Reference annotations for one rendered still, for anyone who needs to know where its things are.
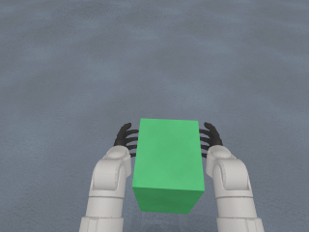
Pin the right robot forearm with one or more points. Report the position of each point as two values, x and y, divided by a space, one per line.
233 192

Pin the carton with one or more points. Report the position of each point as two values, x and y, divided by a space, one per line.
168 172

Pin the robot left hand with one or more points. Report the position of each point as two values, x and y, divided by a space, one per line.
121 139

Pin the robot right hand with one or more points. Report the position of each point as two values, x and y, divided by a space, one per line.
213 140

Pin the left robot forearm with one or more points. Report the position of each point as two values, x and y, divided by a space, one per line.
107 190

